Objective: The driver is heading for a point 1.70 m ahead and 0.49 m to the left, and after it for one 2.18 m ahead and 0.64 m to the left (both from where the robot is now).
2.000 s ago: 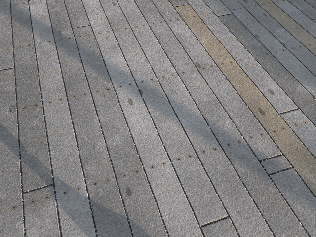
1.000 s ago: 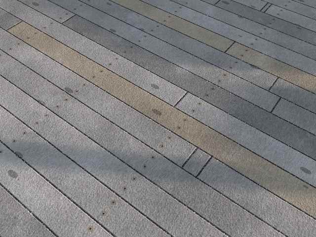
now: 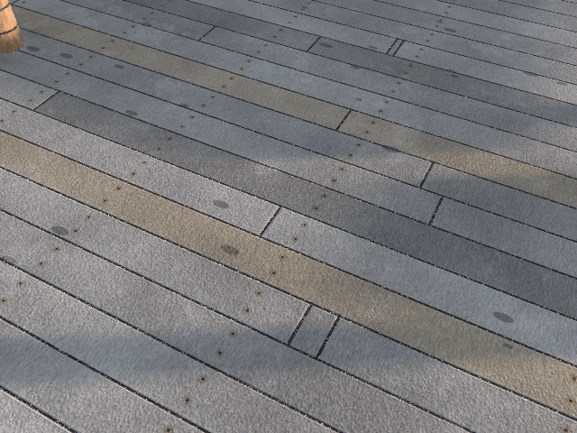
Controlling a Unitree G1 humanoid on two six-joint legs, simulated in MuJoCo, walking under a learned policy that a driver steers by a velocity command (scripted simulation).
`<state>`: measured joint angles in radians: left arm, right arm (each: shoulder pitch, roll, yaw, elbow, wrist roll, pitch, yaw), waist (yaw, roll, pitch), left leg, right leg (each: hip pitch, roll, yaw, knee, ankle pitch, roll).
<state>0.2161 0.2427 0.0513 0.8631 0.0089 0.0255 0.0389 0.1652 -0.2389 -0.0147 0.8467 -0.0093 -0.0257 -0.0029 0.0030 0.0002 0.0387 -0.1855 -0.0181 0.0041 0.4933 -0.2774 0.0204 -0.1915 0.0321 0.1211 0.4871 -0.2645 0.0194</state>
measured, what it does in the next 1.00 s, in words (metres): stands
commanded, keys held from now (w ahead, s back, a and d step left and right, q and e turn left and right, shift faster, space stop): no key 1.00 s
